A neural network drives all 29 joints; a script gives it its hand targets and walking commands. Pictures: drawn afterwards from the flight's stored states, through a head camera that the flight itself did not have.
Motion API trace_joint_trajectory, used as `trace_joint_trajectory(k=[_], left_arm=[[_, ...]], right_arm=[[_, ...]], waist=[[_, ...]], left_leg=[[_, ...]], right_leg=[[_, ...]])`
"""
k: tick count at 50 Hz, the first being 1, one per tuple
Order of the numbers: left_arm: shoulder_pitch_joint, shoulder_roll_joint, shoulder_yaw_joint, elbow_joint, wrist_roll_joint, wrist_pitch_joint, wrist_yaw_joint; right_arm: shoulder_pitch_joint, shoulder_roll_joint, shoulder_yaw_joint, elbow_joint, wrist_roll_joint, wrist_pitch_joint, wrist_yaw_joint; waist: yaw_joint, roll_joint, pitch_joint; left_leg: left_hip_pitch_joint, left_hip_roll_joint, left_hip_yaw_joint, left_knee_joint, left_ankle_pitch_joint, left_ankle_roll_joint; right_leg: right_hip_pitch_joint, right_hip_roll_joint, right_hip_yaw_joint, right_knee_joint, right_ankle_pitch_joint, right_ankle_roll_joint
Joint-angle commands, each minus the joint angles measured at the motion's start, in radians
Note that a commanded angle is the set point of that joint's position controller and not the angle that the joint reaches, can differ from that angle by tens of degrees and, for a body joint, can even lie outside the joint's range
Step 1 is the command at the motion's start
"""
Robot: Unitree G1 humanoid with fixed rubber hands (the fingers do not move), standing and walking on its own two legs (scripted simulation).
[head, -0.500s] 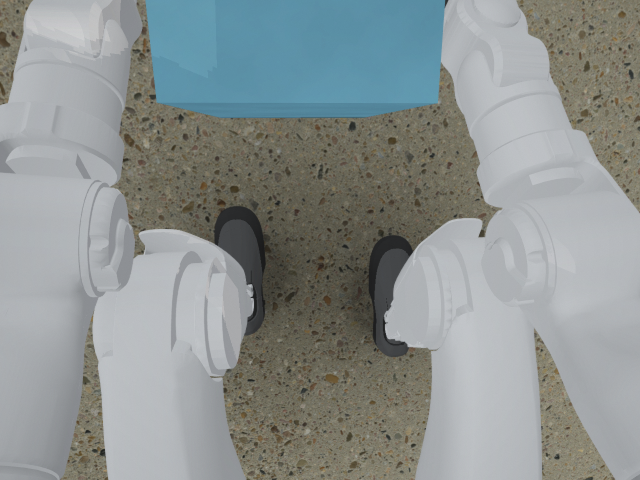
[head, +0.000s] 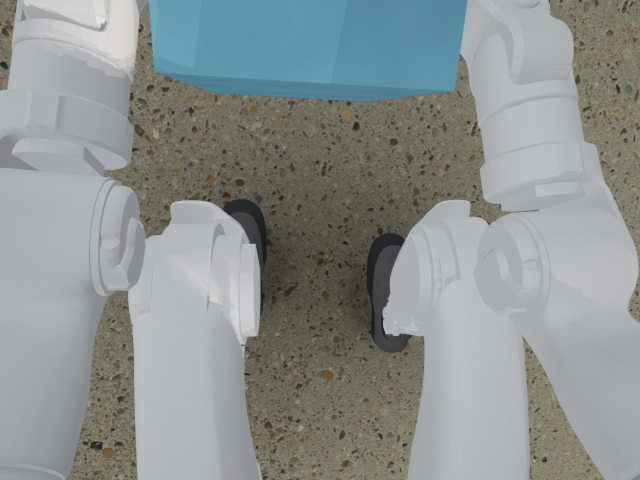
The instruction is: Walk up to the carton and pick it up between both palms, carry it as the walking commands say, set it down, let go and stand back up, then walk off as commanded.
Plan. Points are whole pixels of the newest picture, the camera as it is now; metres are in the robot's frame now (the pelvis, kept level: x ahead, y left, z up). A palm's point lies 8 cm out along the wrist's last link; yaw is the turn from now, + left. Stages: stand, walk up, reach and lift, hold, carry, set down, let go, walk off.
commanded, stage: reach and lift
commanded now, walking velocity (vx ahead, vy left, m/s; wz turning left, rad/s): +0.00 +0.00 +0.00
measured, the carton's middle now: out of the picture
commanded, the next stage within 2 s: none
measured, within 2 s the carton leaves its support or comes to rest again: neither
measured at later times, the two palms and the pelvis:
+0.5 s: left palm out of the picture +0.56 +0.20 -0.05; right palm out of the picture +0.54 -0.10 -0.07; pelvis +0.00 -0.01 +0.03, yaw +1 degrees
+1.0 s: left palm out of the picture +0.53 +0.19 +0.00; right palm out of the picture +0.51 -0.11 -0.01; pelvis -0.01 -0.01 +0.09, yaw +2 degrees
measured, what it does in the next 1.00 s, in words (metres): rises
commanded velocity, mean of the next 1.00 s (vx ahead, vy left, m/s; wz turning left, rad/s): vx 0.00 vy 0.00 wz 0.00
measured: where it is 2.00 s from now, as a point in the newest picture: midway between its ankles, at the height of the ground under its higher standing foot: (318, 298)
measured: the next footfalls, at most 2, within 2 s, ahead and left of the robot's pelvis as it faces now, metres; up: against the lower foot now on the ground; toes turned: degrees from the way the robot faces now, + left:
none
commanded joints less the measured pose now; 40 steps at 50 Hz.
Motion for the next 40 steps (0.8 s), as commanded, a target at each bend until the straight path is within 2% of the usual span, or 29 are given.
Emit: trace_joint_trajectory(k=[1, 2, 3, 4, 5, 7, 9, 10, 11, 13, 15, 16, 17, 18, 19, 20, 21, 22, 24, 26, 27, 30, 31, 33, 34, 36, 38, 39, 40], left_arm=[[-0.483, -1.219, -0.185, -0.183, 0.03, 0.014, -0.351], [-0.472, -1.236, -0.18, -0.145, 0.036, 0.023, -0.36], [-0.383, -1.239, -0.119, -0.042, 0.088, 0.036, -0.37], [-0.403, -1.276, -0.13, -0.046, 0.072, 0.039, -0.376], [-0.406, -1.268, -0.072, 0.011, 0.105, 0.042, -0.385], [-0.504, -1.268, -0.098, -0.116, 0.083, 0.03, -0.393], [-0.597, -1.269, -0.186, -0.342, 0.015, 0.018, -0.375], [-0.585, -1.249, -0.192, -0.338, 0.016, 0.02, -0.359], [-0.598, -1.234, -0.225, -0.412, -0.01, 0.024, -0.346], [-0.605, -1.207, -0.272, -0.497, -0.043, 0.039, -0.325], [-0.564, -1.189, -0.258, -0.456, -0.016, 0.054, -0.318], [-0.485, -1.209, -0.205, -0.333, 0.027, 0.062, -0.325], [-0.397, -1.249, -0.184, -0.25, 0.074, 0.076, -0.342], [-0.313, -1.275, -0.141, -0.112, 0.111, 0.093, -0.363], [-0.26, -1.295, -0.111, -0.052, 0.149, 0.099, -0.377], [-0.265, -1.311, -0.098, -0.047, 0.152, 0.1, -0.39], [-0.276, -1.343, -0.125, -0.104, 0.135, 0.101, -0.397], [-0.293, -1.353, -0.111, -0.123, 0.141, 0.106, -0.395], [-0.327, -1.404, -0.19, -0.244, 0.093, 0.107, -0.389], [-0.399, -1.391, -0.262, -0.352, 0.043, 0.1, -0.368], [-0.438, -1.355, -0.272, -0.401, 0.039, 0.099, -0.352], [-0.448, -1.31, -0.345, -0.491, -0.006, 0.132, -0.317], [-0.45, -1.279, -0.35, -0.479, 0.0, 0.139, -0.311], [-0.425, -1.288, -0.337, -0.467, 0.008, 0.158, -0.301], [-0.415, -1.287, -0.319, -0.449, 0.025, 0.163, -0.297], [-0.361, -1.31, -0.26, -0.33, 0.073, 0.168, -0.305], [-0.31, -1.344, -0.212, -0.234, 0.126, 0.167, -0.318], [-0.304, -1.364, -0.192, -0.182, 0.127, 0.166, -0.335], [-0.302, -1.368, -0.163, -0.15, 0.151, 0.162, -0.346]], right_arm=[[-0.803, 1.018, 0.295, -0.282, -0.002, 0.004, 0.304], [-0.778, 1.014, 0.286, -0.25, -0.02, 0.007, 0.314], [-0.777, 0.994, 0.248, -0.223, -0.057, 0.009, 0.323], [-0.788, 0.989, 0.243, -0.23, -0.058, 0.004, 0.329], [-0.781, 0.976, 0.21, -0.174, -0.099, 0.015, 0.333], [-0.803, 1.027, 0.254, -0.217, -0.076, 0.018, 0.338], [-0.939, 1.052, 0.399, -0.482, 0.025, 0.019, 0.321], [-1.003, 1.074, 0.461, -0.531, 0.068, 0.019, 0.309], [-1.031, 1.076, 0.519, -0.64, 0.104, 0.019, 0.293], [-1.01, 1.092, 0.571, -0.715, 0.133, 0.041, 0.268], [-0.84, 1.119, 0.53, -0.517, 0.087, 0.079, 0.257], [-0.758, 1.131, 0.474, -0.341, 0.029, 0.097, 0.263], [-0.692, 1.149, 0.441, -0.263, -0.01, 0.105, 0.275], [-0.657, 1.117, 0.371, -0.186, -0.063, 0.106, 0.293], [-0.654, 1.095, 0.328, -0.19, -0.089, 0.095, 0.304], [-0.643, 1.114, 0.312, -0.172, -0.112, 0.1, 0.318], [-0.624, 1.155, 0.325, -0.225, -0.1, 0.099, 0.319], [-0.641, 1.123, 0.31, -0.237, -0.105, 0.106, 0.322], [-0.774, 1.125, 0.427, -0.453, -0.045, 0.091, 0.316], [-0.811, 1.12, 0.505, -0.554, -0.002, 0.09, 0.298], [-0.839, 1.119, 0.525, -0.582, 0.012, 0.094, 0.298], [-0.893, 1.047, 0.603, -0.726, 0.066, 0.113, 0.269], [-0.875, 1.05, 0.609, -0.712, 0.067, 0.124, 0.266], [-0.876, 1.046, 0.608, -0.688, 0.062, 0.142, 0.262], [-0.849, 1.048, 0.576, -0.621, 0.045, 0.151, 0.26], [-0.77, 1.074, 0.526, -0.486, -0.011, 0.161, 0.273], [-0.769, 1.071, 0.468, -0.421, -0.04, 0.15, 0.292], [-0.703, 1.078, 0.431, -0.331, -0.08, 0.156, 0.3], [-0.689, 1.084, 0.394, -0.296, -0.097, 0.151, 0.309]], waist=[[-0.047, 0.168, -1.933], [-0.061, 0.169, -1.88], [-0.049, 0.167, -1.754], [-0.085, 0.161, -1.748], [-0.068, 0.149, -1.696], [-0.051, 0.11, -1.857], [-0.016, 0.106, -2.235], [0.046, 0.086, -2.347], [0.068, 0.059, -2.536], [0.074, 0.011, -2.713], [0.049, 0.025, -2.524], [0.045, 0.024, -2.259], [0.031, 0.033, -2.104], [-0.008, 0.043, -1.91], [0.005, 0.102, -1.823], [-0.023, 0.076, -1.792], [-0.014, 0.093, -1.892], [-0.038, 0.124, -1.92], [-0.032, 0.096, -2.226], [-0.015, 0.105, -2.446], [-0.001, 0.074, -2.511], [-0.011, 0.081, -2.664], [0.009, 0.088, -2.632], [0.006, 0.065, -2.571], [-0.009, 0.09, -2.452], [-0.001, 0.066, -2.277], [-0.006, 0.11, -2.12], [-0.046, 0.092, -2.028], [-0.026, 0.129, -1.973]], left_leg=[[1.027, -0.103, 0.088, -0.259, 0.101, -0.033], [0.994, -0.097, 0.084, -0.265, 0.04, -0.037], [0.9, -0.099, 0.082, -0.28, -0.022, -0.032], [0.925, -0.104, 0.078, -0.292, -0.06, -0.034], [0.842, -0.098, 0.096, -0.27, -0.086, -0.032], [0.892, -0.107, 0.096, -0.258, -0.003, -0.026], [1.104, -0.121, 0.117, -0.242, 0.213, -0.027], [1.138, -0.129, 0.132, -0.225, 0.279, -0.022], [1.22, -0.137, 0.149, -0.203, 0.374, -0.02], [1.325, -0.139, 0.144, -0.195, 0.503, -0.015], [1.213, -0.131, 0.15, -0.215, 0.413, -0.008], [1.061, -0.124, 0.151, -0.237, 0.298, -0.009], [0.974, -0.122, 0.142, -0.27, 0.189, -0.004], [0.885, -0.117, 0.136, -0.304, 0.08, -0.01], [0.845, -0.122, 0.132, -0.316, 0.024, -0.015], [0.826, -0.129, 0.121, -0.336, 0.011, -0.016], [0.902, -0.134, 0.126, -0.337, 0.068, -0.027], [0.943, -0.131, 0.124, -0.349, 0.074, -0.03], [1.109, -0.146, 0.118, -0.334, 0.238, -0.027], [1.218, -0.151, 0.124, -0.314, 0.342, -0.033], [1.272, -0.148, 0.107, -0.321, 0.344, -0.026], [1.43, -0.155, 0.103, -0.324, 0.435, -0.024], [1.415, -0.152, 0.104, -0.325, 0.417, -0.024], [1.4, -0.156, 0.104, -0.358, 0.341, -0.02], [1.376, -0.145, 0.098, -0.382, 0.272, -0.021], [1.257, -0.145, 0.106, -0.405, 0.132, -0.025], [1.211, -0.148, 0.102, -0.439, 0.049, -0.031], [1.166, -0.143, 0.091, -0.458, 0.008, -0.037], [1.122, -0.147, 0.098, -0.47, -0.024, -0.037]], right_leg=[[0.253, 0.117, -0.106, -0.279, 0.084, -0.07], [0.246, 0.112, -0.101, -0.285, 0.055, -0.076], [0.212, 0.105, -0.1, -0.303, 0.002, -0.075], [0.207, 0.108, -0.116, -0.302, 0.002, -0.064], [0.198, 0.096, -0.088, -0.317, -0.04, -0.075], [0.31, 0.1, -0.085, -0.306, 0.053, -0.066], [0.511, 0.118, -0.081, -0.302, 0.229, -0.051], [0.572, 0.117, -0.078, -0.297, 0.273, -0.037], [0.702, 0.12, -0.07, -0.285, 0.371, -0.032], [0.801, 0.132, -0.061, -0.293, 0.487, -0.019], [0.725, 0.131, -0.045, -0.321, 0.413, -0.023], [0.599, 0.121, -0.037, -0.341, 0.311, -0.032], [0.531, 0.12, -0.041, -0.357, 0.213, -0.041], [0.436, 0.121, -0.06, -0.379, 0.098, -0.05], [0.385, 0.119, -0.055, -0.393, 0.039, -0.058], [0.386, 0.121, -0.054, -0.42, 0.036, -0.056], [0.437, 0.128, -0.061, -0.414, 0.089, -0.057], [0.414, 0.132, -0.075, -0.406, 0.087, -0.057], [0.545, 0.135, -0.078, -0.406, 0.23, -0.046], [0.643, 0.135, -0.065, -0.398, 0.327, -0.041], [0.631, 0.136, -0.072, -0.392, 0.318, -0.036], [0.722, 0.142, -0.072, -0.401, 0.382, -0.029], [0.704, 0.136, -0.053, -0.411, 0.361, -0.031], [0.695, 0.126, -0.059, -0.435, 0.292, -0.025], [0.647, 0.134, -0.063, -0.44, 0.24, -0.034], [0.606, 0.124, -0.058, -0.477, 0.115, -0.04], [0.539, 0.127, -0.064, -0.506, 0.061, -0.044], [0.508, 0.126, -0.068, -0.518, 0.039, -0.051], [0.473, 0.122, -0.07, -0.514, 0.016, -0.055]])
